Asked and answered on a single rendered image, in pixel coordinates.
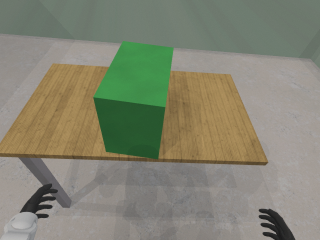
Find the carton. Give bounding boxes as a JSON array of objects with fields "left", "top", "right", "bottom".
[{"left": 93, "top": 41, "right": 174, "bottom": 159}]

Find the table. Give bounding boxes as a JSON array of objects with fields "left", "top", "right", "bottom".
[{"left": 0, "top": 63, "right": 268, "bottom": 208}]

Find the left robot forearm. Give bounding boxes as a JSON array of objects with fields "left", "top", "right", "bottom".
[{"left": 0, "top": 212, "right": 38, "bottom": 240}]

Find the robot right hand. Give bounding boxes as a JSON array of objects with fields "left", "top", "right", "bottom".
[{"left": 258, "top": 208, "right": 295, "bottom": 240}]

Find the robot left hand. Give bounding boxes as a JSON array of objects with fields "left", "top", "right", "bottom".
[{"left": 20, "top": 183, "right": 58, "bottom": 219}]

